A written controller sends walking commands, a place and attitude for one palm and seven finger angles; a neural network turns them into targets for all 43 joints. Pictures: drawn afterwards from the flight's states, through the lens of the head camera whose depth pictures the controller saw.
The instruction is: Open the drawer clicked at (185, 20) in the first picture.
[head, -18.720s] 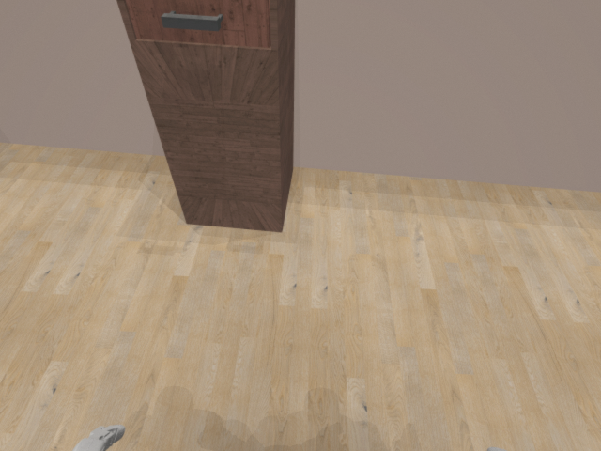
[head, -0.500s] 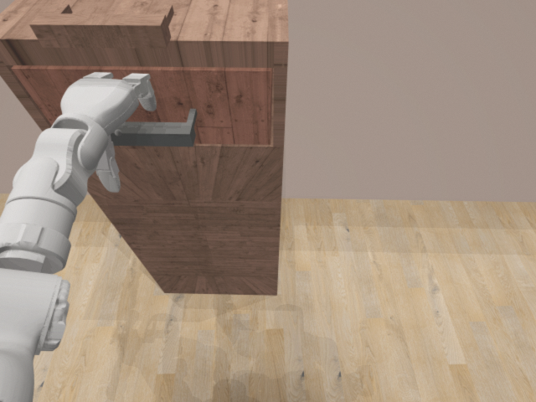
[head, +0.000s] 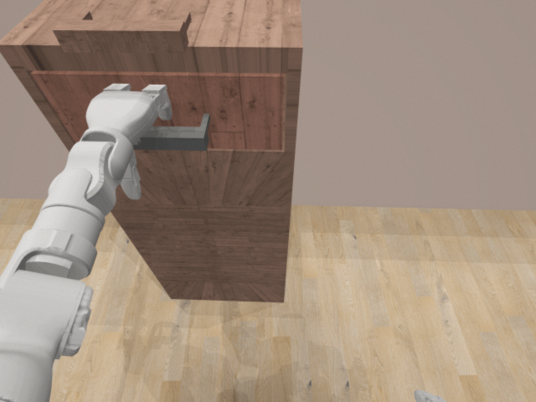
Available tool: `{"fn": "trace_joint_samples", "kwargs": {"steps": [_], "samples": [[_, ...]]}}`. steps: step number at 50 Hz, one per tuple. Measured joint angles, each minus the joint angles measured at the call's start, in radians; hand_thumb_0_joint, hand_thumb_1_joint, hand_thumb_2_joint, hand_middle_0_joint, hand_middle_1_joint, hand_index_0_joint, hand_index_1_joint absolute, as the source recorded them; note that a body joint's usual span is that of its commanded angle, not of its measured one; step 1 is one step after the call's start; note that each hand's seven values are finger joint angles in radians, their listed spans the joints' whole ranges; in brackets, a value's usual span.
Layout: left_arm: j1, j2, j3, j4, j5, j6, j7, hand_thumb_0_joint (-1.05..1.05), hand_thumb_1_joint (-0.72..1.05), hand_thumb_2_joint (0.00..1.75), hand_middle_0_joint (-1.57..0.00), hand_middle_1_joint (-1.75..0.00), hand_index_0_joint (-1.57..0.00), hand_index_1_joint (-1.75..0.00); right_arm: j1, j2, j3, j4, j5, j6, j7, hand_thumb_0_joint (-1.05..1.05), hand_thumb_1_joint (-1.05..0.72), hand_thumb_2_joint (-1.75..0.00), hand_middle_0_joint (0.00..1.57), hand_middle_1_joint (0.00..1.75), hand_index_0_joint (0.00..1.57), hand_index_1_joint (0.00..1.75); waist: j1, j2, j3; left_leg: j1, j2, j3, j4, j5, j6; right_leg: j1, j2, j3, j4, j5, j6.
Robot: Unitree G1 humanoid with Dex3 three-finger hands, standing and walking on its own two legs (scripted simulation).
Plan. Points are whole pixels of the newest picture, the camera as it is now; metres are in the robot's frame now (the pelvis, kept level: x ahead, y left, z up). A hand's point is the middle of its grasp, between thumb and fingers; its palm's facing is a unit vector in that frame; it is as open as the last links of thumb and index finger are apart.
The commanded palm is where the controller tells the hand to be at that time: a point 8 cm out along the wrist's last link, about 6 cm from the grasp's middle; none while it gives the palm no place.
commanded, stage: lower the fingers behind the handle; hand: left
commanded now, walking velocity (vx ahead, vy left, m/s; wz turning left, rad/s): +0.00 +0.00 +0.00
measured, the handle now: (164, 128) +0.51 +0.19 +0.12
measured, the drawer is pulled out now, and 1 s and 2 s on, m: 0.00 0.00 0.00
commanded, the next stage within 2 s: lift the fingers back up to retry in 0.56 s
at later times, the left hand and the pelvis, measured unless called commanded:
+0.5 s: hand (142, 142) +0.47 +0.21 +0.13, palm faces +0.00 +0.00 -1.00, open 13.6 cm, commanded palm +0.45 +0.22 +0.16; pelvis -0.01 -0.01 +0.00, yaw +1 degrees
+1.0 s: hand (142, 139) +0.47 +0.21 +0.13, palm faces -0.04 +0.00 -1.00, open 13.7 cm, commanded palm +0.45 +0.22 +0.21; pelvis +0.00 -0.01 +0.00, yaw +0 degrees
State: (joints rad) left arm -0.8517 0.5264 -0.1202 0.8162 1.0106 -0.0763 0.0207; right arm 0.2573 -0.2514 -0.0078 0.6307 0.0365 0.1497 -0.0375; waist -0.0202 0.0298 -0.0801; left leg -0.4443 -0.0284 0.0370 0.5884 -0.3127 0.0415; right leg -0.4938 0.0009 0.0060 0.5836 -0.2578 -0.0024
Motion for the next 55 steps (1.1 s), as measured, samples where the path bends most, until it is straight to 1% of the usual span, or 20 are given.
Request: {"fn": "trace_joint_samples", "kwargs": {"steps": [7,9,14,23,37,41,49,52,55], "samples": [[0.01,-0.011,-0.02,-0.012,-0.006,0.01,0.025,0.0,-0.49,0.3,-0.28,-1.26,-0.32,-1.21,0.031,-0.011,-0.017,0.019,-0.003,0.006,0.006,0.0,-0.9,-0.9,0.2,0.3,0.2,0.3,0.007,0.002,-0.006,-0.014,0.0,-0.006,0.019,-0.01,-0.002,-0.011,0.0,-0.006,0.016,-0.011,-0.002],[0.002,-0.014,-0.026,-0.002,-0.004,0.017,0.034,0.0,-0.49,0.3,-0.28,-1.27,-0.32,-1.21,0.034,-0.013,-0.016,0.026,-0.002,0.007,0.005,0.0,-0.9,-0.9,0.2,0.29,0.2,0.3,0.006,0.001,-0.005,-0.018,0.0,-0.008,0.023,-0.012,-0.003,-0.015,0.0,-0.008,0.021,-0.013,-0.003],[-0.009,-0.01,-0.013,0.011,-0.005,0.02,0.039,0.0,-0.49,0.3,-0.29,-1.28,-0.33,-1.24,0.037,-0.013,-0.011,0.033,0.0,0.007,0.0,0.0,-0.9,-0.9,0.2,0.29,0.2,0.3,-0.001,-0.001,-0.005,-0.028,0.004,-0.009,0.028,-0.011,-0.006,-0.025,0.003,-0.01,0.025,-0.013,-0.006],[-0.04,0.0,-0.011,0.057,-0.006,0.034,0.033,0.0,-0.49,0.3,-0.31,-1.26,-0.33,-1.27,0.036,-0.014,-0.003,0.028,0.006,-0.001,-0.007,0.0,-0.9,-0.9,0.2,0.29,0.2,0.3,-0.015,0.0,-0.006,-0.042,0.009,-0.016,0.036,-0.008,-0.013,-0.037,0.008,-0.017,0.032,-0.01,-0.013],[-0.056,0.026,-0.012,0.075,0.008,0.027,0.015,0.0,-0.49,0.3,-0.31,-1.23,-0.32,-1.27,0.04,-0.019,-0.003,0.02,0.007,-0.018,-0.017,0.0,-0.9,-0.9,0.2,0.3,0.2,0.3,-0.031,0.0,-0.001,-0.062,0.015,-0.018,0.047,-0.003,-0.019,-0.056,0.013,-0.02,0.041,-0.004,-0.019],[-0.043,0.035,-0.006,0.064,-0.003,0.018,-0.003,0.0,-0.49,0.3,-0.31,-1.23,-0.32,-1.25,0.046,-0.019,-0.007,0.02,0.007,-0.021,-0.022,0.0,-0.9,-0.9,0.2,0.29,0.2,0.3,-0.033,0.007,0.003,-0.049,0.015,-0.016,0.039,-0.003,-0.017,-0.043,0.014,-0.017,0.033,-0.002,-0.017],[-0.004,0.037,0.011,0.015,-0.027,-0.016,-0.038,0.0,-0.49,0.3,-0.35,-1.23,-0.34,-1.23,0.052,-0.013,-0.011,0.03,0.006,-0.026,-0.023,0.0,-0.9,-0.9,0.2,0.29,0.2,0.3,-0.027,0.018,0.008,-0.003,0.013,-0.011,0.009,-0.003,-0.012,0.001,0.012,-0.011,0.003,-0.001,-0.012],[0.009,0.035,0.015,-0.006,-0.032,-0.029,-0.044,0.0,-0.49,0.3,-0.38,-1.23,-0.34,-1.22,0.047,-0.011,-0.01,0.033,0.007,-0.028,-0.021,0.0,-0.9,-0.9,0.2,0.29,0.2,0.3,-0.022,0.02,0.011,0.014,0.011,-0.01,-0.003,-0.003,-0.01,0.018,0.011,-0.01,-0.009,-0.001,-0.01],[0.022,0.03,0.009,-0.042,-0.036,-0.03,-0.047,0.0,-0.49,0.3,-0.4,-1.23,-0.34,-1.22,0.041,-0.008,-0.014,0.035,0.006,-0.03,-0.017,0.0,-0.9,-0.9,0.2,0.29,0.2,0.3,-0.012,0.022,0.013,0.029,0.008,-0.011,-0.015,-0.002,-0.008,0.035,0.009,-0.01,-0.022,-0.001,-0.008]]}}
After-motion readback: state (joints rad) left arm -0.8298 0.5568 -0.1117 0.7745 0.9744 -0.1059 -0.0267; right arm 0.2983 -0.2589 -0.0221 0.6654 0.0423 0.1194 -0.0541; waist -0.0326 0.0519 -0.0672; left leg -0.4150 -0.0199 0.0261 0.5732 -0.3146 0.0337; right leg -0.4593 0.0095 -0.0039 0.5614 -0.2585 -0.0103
